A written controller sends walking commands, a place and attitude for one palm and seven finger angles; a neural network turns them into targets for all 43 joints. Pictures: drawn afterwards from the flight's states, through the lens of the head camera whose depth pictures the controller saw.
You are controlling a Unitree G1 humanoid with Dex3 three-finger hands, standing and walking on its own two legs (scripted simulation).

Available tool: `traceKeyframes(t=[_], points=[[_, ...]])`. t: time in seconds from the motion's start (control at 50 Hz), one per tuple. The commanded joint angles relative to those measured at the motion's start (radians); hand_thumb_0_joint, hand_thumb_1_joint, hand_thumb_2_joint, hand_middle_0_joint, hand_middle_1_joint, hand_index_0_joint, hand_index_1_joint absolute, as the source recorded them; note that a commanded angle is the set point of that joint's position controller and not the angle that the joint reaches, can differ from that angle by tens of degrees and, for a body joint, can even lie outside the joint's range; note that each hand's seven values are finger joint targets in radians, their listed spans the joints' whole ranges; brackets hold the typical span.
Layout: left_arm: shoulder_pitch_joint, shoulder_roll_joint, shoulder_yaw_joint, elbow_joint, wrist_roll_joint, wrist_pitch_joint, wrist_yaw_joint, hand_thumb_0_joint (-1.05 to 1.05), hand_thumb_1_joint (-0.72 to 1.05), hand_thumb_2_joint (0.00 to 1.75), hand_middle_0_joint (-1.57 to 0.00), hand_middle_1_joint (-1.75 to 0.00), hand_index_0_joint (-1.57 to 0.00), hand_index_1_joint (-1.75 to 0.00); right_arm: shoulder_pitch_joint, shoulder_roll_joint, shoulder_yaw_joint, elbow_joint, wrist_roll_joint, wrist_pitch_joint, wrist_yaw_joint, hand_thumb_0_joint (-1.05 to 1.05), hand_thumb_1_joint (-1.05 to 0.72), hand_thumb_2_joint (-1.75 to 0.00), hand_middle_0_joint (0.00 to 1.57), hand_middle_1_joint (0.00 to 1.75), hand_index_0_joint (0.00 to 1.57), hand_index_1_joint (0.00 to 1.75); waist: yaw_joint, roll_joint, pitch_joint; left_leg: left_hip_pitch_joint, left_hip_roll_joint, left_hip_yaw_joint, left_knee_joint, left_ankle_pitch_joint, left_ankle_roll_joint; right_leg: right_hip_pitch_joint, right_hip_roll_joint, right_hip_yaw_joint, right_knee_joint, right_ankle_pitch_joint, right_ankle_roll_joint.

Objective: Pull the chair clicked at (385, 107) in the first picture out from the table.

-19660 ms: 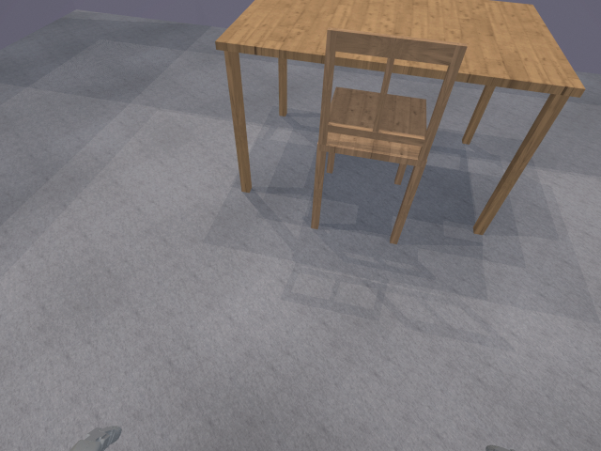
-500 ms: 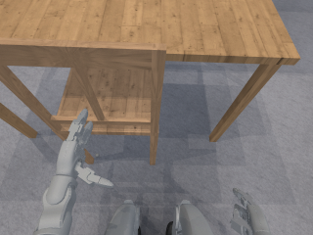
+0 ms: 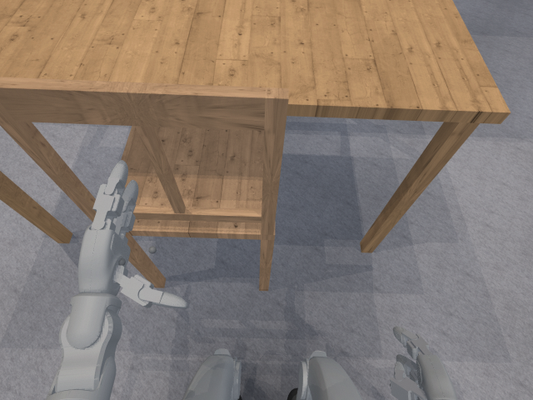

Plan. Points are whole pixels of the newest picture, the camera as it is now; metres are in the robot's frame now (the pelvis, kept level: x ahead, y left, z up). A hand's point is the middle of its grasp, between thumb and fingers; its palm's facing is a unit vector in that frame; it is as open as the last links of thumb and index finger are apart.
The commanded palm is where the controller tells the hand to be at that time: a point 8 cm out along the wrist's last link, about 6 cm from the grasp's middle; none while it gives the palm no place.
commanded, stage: aim the fingers beside a spindle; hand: left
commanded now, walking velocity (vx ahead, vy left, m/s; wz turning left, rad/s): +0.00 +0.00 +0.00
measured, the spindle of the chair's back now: (165, 174) +0.46 +0.19 +0.01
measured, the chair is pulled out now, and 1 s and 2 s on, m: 0.00 0.00 0.00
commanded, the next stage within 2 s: push the fingers through the gap in 1.00 s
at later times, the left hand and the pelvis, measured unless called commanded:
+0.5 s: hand (172, 266) +0.31 +0.16 -0.01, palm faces -0.06 -1.00 +0.01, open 16.9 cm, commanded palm +0.30 +0.22 +0.03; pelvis +0.00 +0.00 +0.00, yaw +0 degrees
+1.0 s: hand (152, 249) +0.31 +0.17 +0.05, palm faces +0.04 -1.00 -0.08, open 16.9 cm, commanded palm +0.29 +0.23 +0.02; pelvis +0.01 +0.00 +0.00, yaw +0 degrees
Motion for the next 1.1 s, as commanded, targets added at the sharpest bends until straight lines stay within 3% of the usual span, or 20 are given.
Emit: traceKeyframes(t=[0.0,0.08,0.14,0.22,0.26,0.3,0.34,0.4,0.44,0.48,0.52,0.58,0.62,0.66,0.72,0.78,0.82,0.94,1.0,1.08], points=[[-0.117,0.032,0.003,0.158,-0.029,0.091,-0.075,0.00,-0.50,0.30,-0.06,-0.08,-0.06,-0.08,-0.008,-0.166,-0.053,-0.138,0.035,-0.016,-0.004,0.00,-0.90,-0.90,0.20,0.30,0.20,0.30,-0.038,-0.102,-0.149,0.041,-0.019,-0.045,-0.156,0.114,-0.007,0.189,0.004,0.095,-0.203,0.066,0.022],[-0.250,0.071,-0.018,-0.160,-0.064,0.039,-0.133,0.00,-0.50,0.30,-0.06,-0.08,-0.06,-0.08,0.008,-0.153,-0.065,-0.174,0.028,-0.035,-0.020,0.00,-0.90,-0.90,0.20,0.30,0.20,0.30,-0.013,0.051,-0.415,0.199,-0.007,-0.054,-0.149,0.283,-0.003,0.272,-0.001,0.099,-0.157,0.253,0.014],[-0.200,0.217,0.100,-0.469,-0.079,-0.055,-0.059,0.00,-0.50,0.30,-0.06,-0.08,-0.06,-0.08,0.030,-0.139,-0.066,-0.165,0.010,-0.063,-0.027,0.00,-0.90,-0.90,0.20,0.30,0.20,0.30,0.043,0.168,-0.593,0.405,0.004,-0.069,-0.172,0.510,-0.028,0.313,0.006,0.088,-0.130,0.382,0.005],[-0.149,0.200,0.134,-0.244,-0.023,-0.048,0.041,0.00,-0.50,0.30,-0.06,-0.08,-0.06,-0.08,0.026,-0.130,-0.057,-0.106,-0.003,-0.053,-0.018,0.00,-0.90,-0.90,0.20,0.30,0.20,0.30,-0.012,0.044,-0.359,0.249,0.009,-0.077,-0.159,0.427,-0.022,0.231,0.013,0.065,-0.123,0.320,0.016],[-0.124,0.112,0.087,0.014,-0.004,0.005,0.034,0.00,-0.50,0.30,-0.06,-0.08,-0.06,-0.08,0.014,-0.136,-0.054,-0.089,0.001,-0.033,-0.007,0.00,-0.90,-0.90,0.20,0.30,0.20,0.30,-0.044,-0.055,-0.183,0.102,0.001,-0.069,-0.150,0.246,-0.019,0.166,0.014,0.059,-0.141,0.199,0.024],[-0.116,0.047,0.030,0.160,-0.011,0.063,-0.018,0.00,-0.50,0.30,-0.06,-0.08,-0.06,-0.08,0.004,-0.155,-0.051,-0.106,0.018,-0.018,-0.002,0.00,-0.90,-0.90,0.20,0.30,0.20,0.30,-0.048,-0.102,-0.125,0.042,-0.011,-0.058,-0.154,0.138,-0.015,0.148,0.010,0.069,-0.174,0.099,0.023],[-0.125,0.024,-0.004,0.174,-0.027,0.098,-0.084,0.00,-0.50,0.30,-0.06,-0.08,-0.06,-0.08,0.006,-0.171,-0.053,-0.136,0.037,-0.012,-0.004,0.00,-0.90,-0.90,0.20,0.30,0.20,0.30,-0.033,-0.072,-0.166,0.067,-0.015,-0.052,-0.169,0.147,-0.009,0.186,0.007,0.078,-0.188,0.110,0.016],[-0.224,0.046,-0.033,-0.078,-0.054,0.063,-0.129,0.00,-0.50,0.30,-0.06,-0.08,-0.06,-0.08,0.018,-0.160,-0.068,-0.166,0.031,-0.025,-0.014,0.00,-0.90,-0.90,0.20,0.30,0.20,0.30,-0.021,0.020,-0.374,0.193,-0.003,-0.059,-0.158,0.291,-0.007,0.246,0.002,0.082,-0.155,0.258,0.014],[-0.261,0.157,0.040,-0.375,-0.069,-0.011,-0.098,0.00,-0.50,0.30,-0.06,-0.08,-0.06,-0.08,0.027,-0.150,-0.076,-0.176,0.020,-0.046,-0.021,0.00,-0.90,-0.90,0.20,0.30,0.20,0.30,0.026,0.149,-0.575,0.380,0.007,-0.070,-0.163,0.476,-0.021,0.298,0.000,0.084,-0.132,0.369,0.007],[-0.142,0.182,0.066,-0.503,-0.073,-0.061,-0.033,0.00,-0.50,0.30,-0.06,-0.08,-0.06,-0.08,0.044,-0.131,-0.068,-0.160,0.011,-0.065,-0.020,0.00,-0.90,-0.90,0.20,0.30,0.20,0.30,0.043,0.187,-0.591,0.490,0.016,-0.080,-0.184,0.628,-0.049,0.279,0.006,0.067,-0.130,0.411,0.003],[-0.054,0.215,0.126,-0.433,-0.051,-0.066,0.037,0.00,-0.50,0.30,-0.06,-0.08,-0.06,-0.08,0.045,-0.124,-0.064,-0.137,-0.001,-0.061,-0.016,0.00,-0.90,-0.90,0.20,0.30,0.20,0.30,0.037,0.121,-0.494,0.404,0.015,-0.084,-0.185,0.612,-0.048,0.269,0.013,0.060,-0.121,0.406,0.005],[-0.085,0.115,0.087,-0.055,0.004,-0.009,0.067,0.00,-0.50,0.30,-0.06,-0.08,-0.06,-0.08,0.015,-0.127,-0.054,-0.095,-0.002,-0.027,-0.003,0.00,-0.90,-0.90,0.20,0.30,0.20,0.30,-0.041,-0.061,-0.199,0.126,0.003,-0.065,-0.147,0.307,-0.021,0.197,0.014,0.060,-0.136,0.268,0.025],[-0.098,0.053,0.042,0.153,0.009,0.043,0.025,0.00,-0.50,0.30,-0.06,-0.08,-0.06,-0.08,0.002,-0.140,-0.053,-0.097,0.009,-0.012,0.001,0.00,-0.90,-0.90,0.20,0.30,0.20,0.30,-0.059,-0.136,-0.086,0.019,-0.011,-0.054,-0.137,0.148,-0.013,0.149,0.009,0.077,-0.178,0.117,0.027],[-0.130,0.037,0.012,0.184,-0.011,0.079,-0.049,0.00,-0.50,0.30,-0.06,-0.08,-0.06,-0.08,-0.006,-0.165,-0.053,-0.128,0.032,-0.005,-0.003,0.00,-0.90,-0.90,0.20,0.30,0.20,0.30,-0.044,-0.107,-0.124,0.039,-0.018,-0.046,-0.154,0.120,-0.010,0.170,0.006,0.085,-0.195,0.080,0.020],[-0.189,0.027,-0.043,-0.055,-0.050,0.055,-0.130,0.00,-0.50,0.30,-0.06,-0.08,-0.06,-0.08,0.009,-0.158,-0.066,-0.166,0.030,-0.023,-0.011,0.00,-0.90,-0.90,0.20,0.30,0.20,0.30,-0.019,0.045,-0.365,0.182,-0.007,-0.053,-0.149,0.281,-0.007,0.239,0.001,0.085,-0.149,0.253,0.010],[-0.182,0.127,-0.004,-0.449,-0.080,-0.031,-0.103,0.00,-0.50,0.30,-0.06,-0.08,-0.06,-0.08,0.030,-0.139,-0.072,-0.176,0.019,-0.054,-0.020,0.00,-0.90,-0.90,0.20,0.30,0.20,0.30,0.026,0.173,-0.601,0.457,0.010,-0.075,-0.170,0.561,-0.027,0.307,0.002,0.079,-0.140,0.409,0.007],[-0.096,0.208,0.077,-0.504,-0.076,-0.059,-0.030,0.00,-0.50,0.30,-0.06,-0.08,-0.06,-0.08,0.045,-0.135,-0.066,-0.150,0.007,-0.065,-0.024,0.00,-0.90,-0.90,0.20,0.30,0.20,0.30,0.032,0.154,-0.561,0.456,0.016,-0.086,-0.180,0.623,-0.042,0.284,0.012,0.066,-0.131,0.422,0.005],[-0.030,0.063,0.065,0.098,0.001,0.035,0.033,0.00,-0.50,0.30,-0.06,-0.08,-0.06,-0.08,-0.002,-0.131,-0.053,-0.105,0.005,-0.013,0.000,0.00,-0.90,-0.90,0.20,0.30,0.20,0.30,-0.035,-0.109,-0.116,0.045,-0.012,-0.050,-0.143,0.204,-0.020,0.183,0.012,0.068,-0.161,0.182,0.026],[-0.111,0.045,0.023,0.128,-0.029,0.078,-0.065,0.00,-0.50,0.30,-0.06,-0.08,-0.06,-0.08,-0.009,-0.161,-0.057,-0.140,0.032,-0.005,-0.004,0.00,-0.90,-0.90,0.20,0.30,0.20,0.30,-0.031,-0.090,-0.169,0.048,-0.020,-0.040,-0.149,0.143,-0.009,0.204,0.004,0.094,-0.193,0.112,0.021],[-0.199,0.088,-0.019,-0.291,-0.067,-0.007,-0.133,0.00,-0.50,0.30,-0.06,-0.08,-0.06,-0.08,-0.002,-0.142,-0.068,-0.179,0.025,-0.038,-0.019,0.00,-0.90,-0.90,0.20,0.30,0.20,0.30,0.004,0.115,-0.485,0.283,-0.003,-0.053,-0.155,0.388,-0.009,0.315,0.000,0.096,-0.147,0.342,0.010]])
